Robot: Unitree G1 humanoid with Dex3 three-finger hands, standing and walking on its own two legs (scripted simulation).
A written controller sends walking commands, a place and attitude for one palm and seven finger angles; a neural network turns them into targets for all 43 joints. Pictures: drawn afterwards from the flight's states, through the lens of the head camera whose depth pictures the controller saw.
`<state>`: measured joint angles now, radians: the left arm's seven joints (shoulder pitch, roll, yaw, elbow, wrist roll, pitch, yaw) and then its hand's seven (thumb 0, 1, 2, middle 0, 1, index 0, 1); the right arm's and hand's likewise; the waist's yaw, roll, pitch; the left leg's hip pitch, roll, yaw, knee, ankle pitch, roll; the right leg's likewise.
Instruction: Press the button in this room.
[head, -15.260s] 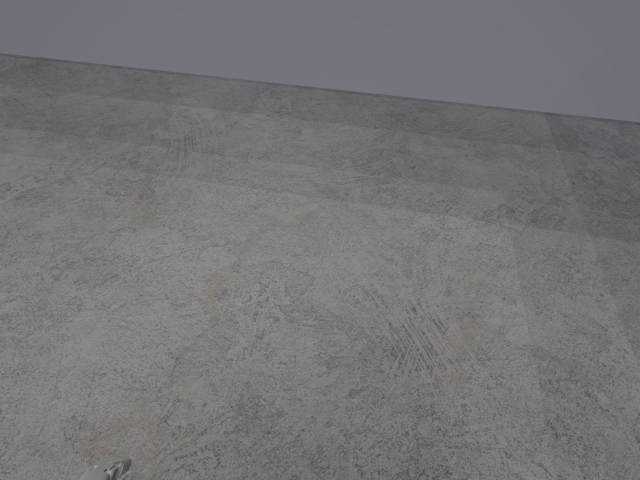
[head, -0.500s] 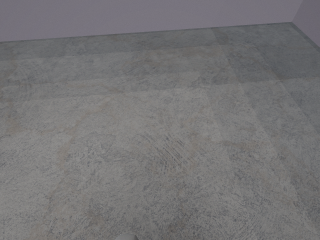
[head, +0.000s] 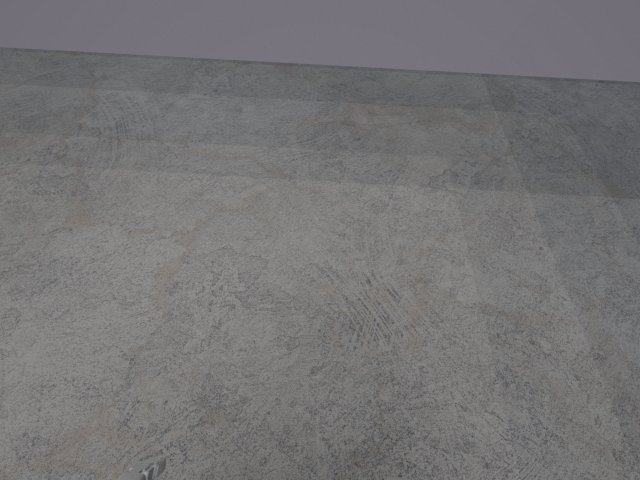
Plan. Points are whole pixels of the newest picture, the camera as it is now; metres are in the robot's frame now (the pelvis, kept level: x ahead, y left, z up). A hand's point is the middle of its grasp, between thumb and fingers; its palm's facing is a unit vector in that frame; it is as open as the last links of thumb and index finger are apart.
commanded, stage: turn or walk to find it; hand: left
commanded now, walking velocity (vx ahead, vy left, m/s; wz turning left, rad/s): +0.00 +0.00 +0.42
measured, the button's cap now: out of the picture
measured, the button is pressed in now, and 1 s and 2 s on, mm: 0 0 0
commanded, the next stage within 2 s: stand and wait in 0.50 s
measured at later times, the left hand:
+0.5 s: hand out of the picture -0.03 +0.18 -0.17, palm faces +0.27 -0.93 -0.24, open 7.4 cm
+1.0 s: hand out of the picture -0.03 +0.19 -0.18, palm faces +0.16 -0.96 -0.25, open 7.4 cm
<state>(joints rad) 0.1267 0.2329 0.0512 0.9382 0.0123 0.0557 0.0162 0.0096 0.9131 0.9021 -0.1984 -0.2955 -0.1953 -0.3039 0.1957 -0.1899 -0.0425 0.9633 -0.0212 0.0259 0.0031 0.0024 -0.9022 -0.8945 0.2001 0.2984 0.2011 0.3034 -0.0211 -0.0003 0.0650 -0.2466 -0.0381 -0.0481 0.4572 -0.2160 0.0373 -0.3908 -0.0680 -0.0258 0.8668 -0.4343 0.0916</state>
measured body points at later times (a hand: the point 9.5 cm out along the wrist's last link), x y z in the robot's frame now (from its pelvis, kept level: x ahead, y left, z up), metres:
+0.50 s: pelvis -0.02 -0.02 -0.01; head +0.02 -0.01 +0.44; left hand -0.04 +0.23 -0.16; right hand +0.10 -0.26 -0.16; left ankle -0.08 +0.12 -0.72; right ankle -0.01 -0.14 -0.74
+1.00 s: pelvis -0.03 -0.01 -0.01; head +0.00 -0.03 +0.43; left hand -0.03 +0.24 -0.16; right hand +0.08 -0.23 -0.17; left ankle -0.07 +0.11 -0.74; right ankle -0.02 -0.11 -0.74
